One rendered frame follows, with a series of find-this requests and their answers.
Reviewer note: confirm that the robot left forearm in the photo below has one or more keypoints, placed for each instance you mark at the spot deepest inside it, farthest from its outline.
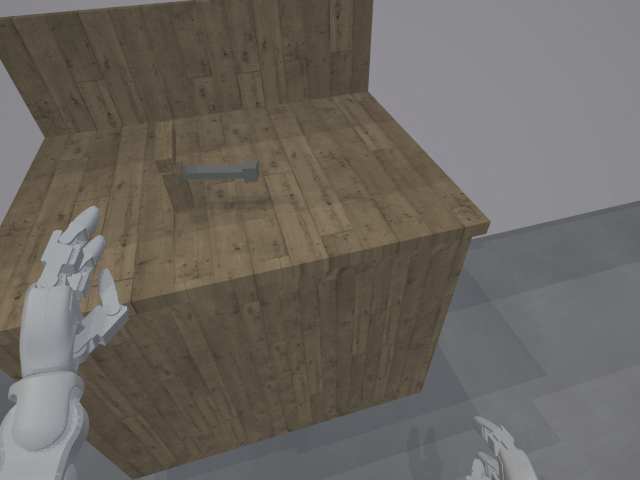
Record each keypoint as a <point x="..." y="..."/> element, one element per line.
<point x="41" y="435"/>

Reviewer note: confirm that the tap lever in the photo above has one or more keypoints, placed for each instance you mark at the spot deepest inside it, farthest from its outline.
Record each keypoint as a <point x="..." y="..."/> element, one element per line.
<point x="249" y="170"/>

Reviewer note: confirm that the counter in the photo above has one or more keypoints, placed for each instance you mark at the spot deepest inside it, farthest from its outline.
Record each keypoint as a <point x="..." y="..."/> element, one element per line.
<point x="255" y="308"/>

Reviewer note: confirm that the left robot hand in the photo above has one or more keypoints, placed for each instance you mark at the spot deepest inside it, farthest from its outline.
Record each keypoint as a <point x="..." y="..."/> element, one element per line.
<point x="51" y="313"/>

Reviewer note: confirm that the right robot hand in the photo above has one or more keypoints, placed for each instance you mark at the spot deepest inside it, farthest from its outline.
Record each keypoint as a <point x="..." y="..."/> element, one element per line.
<point x="512" y="464"/>

